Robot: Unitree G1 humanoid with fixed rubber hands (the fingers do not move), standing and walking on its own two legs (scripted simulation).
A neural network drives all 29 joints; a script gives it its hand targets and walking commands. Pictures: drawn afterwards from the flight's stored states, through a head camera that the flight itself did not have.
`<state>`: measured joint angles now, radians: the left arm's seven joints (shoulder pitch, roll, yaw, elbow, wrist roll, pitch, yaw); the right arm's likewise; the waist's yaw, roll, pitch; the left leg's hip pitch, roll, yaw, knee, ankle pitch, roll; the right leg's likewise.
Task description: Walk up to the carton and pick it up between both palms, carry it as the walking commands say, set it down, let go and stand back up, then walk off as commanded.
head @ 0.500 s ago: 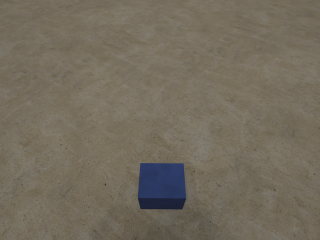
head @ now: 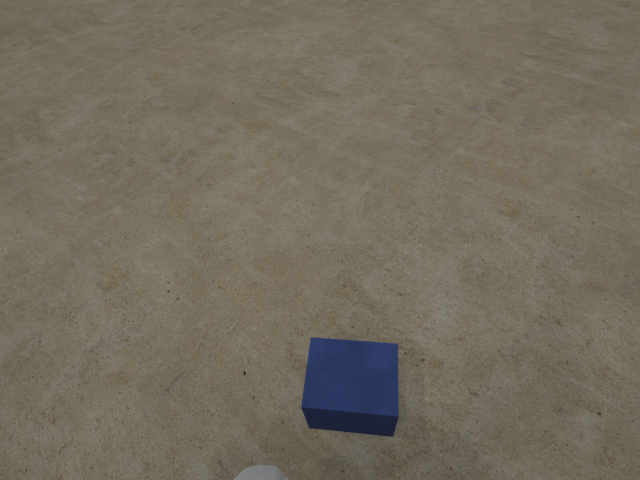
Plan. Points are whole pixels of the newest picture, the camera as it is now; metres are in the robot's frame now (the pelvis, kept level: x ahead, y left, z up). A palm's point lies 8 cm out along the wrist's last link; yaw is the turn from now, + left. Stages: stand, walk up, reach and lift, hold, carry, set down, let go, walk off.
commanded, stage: walk up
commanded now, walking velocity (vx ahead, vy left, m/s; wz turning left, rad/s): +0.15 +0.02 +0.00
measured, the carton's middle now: (352, 387) +0.45 +0.00 -0.69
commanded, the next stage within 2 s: stand in 1.14 s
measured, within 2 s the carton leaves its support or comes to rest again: neither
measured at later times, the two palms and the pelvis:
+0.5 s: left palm out of the picture +0.02 +0.29 -0.16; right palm out of the picture +0.09 -0.19 -0.15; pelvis +0.03 +0.05 -0.02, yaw -1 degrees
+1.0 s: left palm out of the picture +0.06 +0.22 -0.15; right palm out of the picture +0.02 -0.23 -0.17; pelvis +0.03 -0.01 -0.02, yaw +0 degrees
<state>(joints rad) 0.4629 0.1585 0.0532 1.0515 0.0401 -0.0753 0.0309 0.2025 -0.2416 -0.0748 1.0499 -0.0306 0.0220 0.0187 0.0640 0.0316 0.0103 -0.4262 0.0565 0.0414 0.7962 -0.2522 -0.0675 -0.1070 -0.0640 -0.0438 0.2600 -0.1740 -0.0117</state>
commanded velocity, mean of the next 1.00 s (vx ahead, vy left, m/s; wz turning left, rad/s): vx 0.01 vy -0.02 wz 0.00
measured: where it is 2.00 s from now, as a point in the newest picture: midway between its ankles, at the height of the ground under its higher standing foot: outside the picture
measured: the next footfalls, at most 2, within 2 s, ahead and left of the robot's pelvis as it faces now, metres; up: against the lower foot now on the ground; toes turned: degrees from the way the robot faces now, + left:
left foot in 0.14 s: +0.12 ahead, +0.17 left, +0.00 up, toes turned +5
right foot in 0.62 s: +0.05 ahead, -0.09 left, +0.00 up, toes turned +4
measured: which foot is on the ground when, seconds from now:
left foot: up 0.00-0.12, down 0.14-0.62, up 0.64-0.94, down 0.96-1.00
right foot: down 0.00-0.14, up 0.16-0.60, down 0.62-1.00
